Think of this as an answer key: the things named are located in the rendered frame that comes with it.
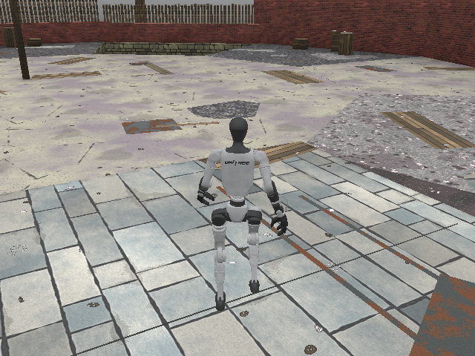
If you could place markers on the robot left upper arm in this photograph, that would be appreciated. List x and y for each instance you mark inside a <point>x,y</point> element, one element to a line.
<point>210,167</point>

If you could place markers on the robot left shin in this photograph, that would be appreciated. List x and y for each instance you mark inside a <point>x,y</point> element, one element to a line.
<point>219,274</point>

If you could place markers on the robot right upper arm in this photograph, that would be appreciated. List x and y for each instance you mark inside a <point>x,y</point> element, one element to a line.
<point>265,171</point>

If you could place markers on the left robot foot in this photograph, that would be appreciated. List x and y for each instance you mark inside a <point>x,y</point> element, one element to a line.
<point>220,304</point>

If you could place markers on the right robot hand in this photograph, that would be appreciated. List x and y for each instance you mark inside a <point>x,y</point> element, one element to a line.
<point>283,224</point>

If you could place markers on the left robot hand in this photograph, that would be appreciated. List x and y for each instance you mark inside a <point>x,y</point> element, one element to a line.
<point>201,199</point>

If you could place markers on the robot left forearm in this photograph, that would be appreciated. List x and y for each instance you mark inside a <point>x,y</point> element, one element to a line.
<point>202,190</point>

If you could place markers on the robot right forearm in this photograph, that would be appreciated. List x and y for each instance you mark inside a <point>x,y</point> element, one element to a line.
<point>275,201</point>

